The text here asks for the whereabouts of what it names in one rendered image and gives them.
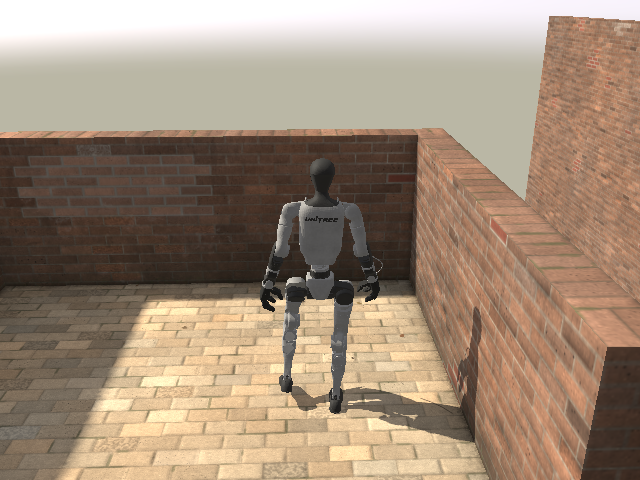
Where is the right robot forearm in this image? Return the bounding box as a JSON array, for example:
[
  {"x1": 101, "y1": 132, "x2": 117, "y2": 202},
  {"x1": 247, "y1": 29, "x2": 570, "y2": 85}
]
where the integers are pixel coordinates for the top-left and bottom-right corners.
[{"x1": 358, "y1": 242, "x2": 378, "y2": 283}]

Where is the left robot forearm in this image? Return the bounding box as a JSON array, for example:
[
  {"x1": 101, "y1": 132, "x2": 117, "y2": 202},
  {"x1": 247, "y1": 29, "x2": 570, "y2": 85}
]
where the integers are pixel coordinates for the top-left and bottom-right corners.
[{"x1": 262, "y1": 242, "x2": 284, "y2": 289}]

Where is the robot left shin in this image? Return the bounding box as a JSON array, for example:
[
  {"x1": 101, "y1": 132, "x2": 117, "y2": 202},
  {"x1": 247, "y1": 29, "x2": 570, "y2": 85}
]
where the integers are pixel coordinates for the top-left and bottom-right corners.
[{"x1": 282, "y1": 312, "x2": 297, "y2": 380}]

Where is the robot left hand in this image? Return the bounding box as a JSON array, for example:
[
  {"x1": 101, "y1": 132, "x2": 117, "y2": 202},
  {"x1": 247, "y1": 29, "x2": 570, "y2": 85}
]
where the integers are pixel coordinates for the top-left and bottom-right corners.
[{"x1": 260, "y1": 286, "x2": 283, "y2": 312}]

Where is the robot right upper arm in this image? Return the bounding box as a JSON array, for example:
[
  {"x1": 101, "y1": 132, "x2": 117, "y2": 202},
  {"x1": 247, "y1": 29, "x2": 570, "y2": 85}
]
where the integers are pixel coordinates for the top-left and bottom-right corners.
[{"x1": 342, "y1": 202, "x2": 369, "y2": 257}]

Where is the robot left upper arm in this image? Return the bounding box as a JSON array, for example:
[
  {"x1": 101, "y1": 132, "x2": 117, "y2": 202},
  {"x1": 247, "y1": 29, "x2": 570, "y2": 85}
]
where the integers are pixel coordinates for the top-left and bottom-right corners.
[{"x1": 274, "y1": 201, "x2": 301, "y2": 258}]

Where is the robot right hand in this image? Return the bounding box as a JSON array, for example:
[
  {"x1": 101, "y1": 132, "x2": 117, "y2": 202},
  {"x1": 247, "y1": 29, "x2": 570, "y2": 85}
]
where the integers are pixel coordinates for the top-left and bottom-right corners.
[{"x1": 357, "y1": 279, "x2": 380, "y2": 302}]

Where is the right robot thigh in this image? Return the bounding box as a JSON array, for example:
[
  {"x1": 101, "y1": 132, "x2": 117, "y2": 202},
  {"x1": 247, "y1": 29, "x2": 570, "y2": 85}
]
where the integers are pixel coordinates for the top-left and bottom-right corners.
[{"x1": 330, "y1": 280, "x2": 354, "y2": 353}]

